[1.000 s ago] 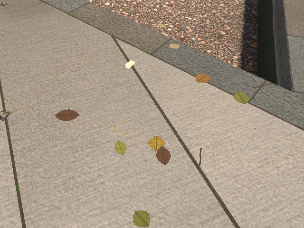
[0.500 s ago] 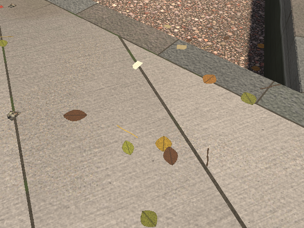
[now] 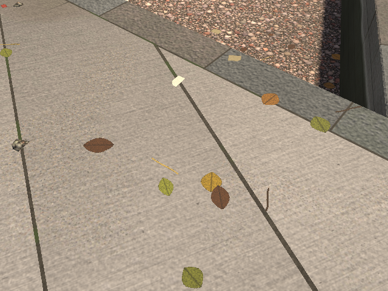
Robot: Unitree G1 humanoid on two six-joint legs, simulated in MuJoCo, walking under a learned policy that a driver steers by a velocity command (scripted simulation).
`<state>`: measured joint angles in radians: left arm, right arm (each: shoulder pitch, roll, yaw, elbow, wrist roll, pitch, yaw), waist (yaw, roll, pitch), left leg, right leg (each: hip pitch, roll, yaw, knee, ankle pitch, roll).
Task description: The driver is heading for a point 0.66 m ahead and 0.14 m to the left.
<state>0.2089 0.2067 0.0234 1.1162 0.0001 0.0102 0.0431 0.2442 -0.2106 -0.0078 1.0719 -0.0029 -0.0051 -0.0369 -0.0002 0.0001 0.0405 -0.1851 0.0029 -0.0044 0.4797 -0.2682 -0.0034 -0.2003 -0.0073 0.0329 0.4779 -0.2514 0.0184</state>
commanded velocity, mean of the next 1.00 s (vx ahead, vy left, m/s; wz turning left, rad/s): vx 0.02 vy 0.00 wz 0.00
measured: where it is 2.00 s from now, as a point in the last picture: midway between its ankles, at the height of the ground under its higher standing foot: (207, 279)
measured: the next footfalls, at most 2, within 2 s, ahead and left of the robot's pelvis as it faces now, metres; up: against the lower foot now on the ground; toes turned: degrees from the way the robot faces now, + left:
left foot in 1.54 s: +0.44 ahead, +0.10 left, +0.00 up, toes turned +2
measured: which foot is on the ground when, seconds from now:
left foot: down 0.00-1.00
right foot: down 0.00-1.00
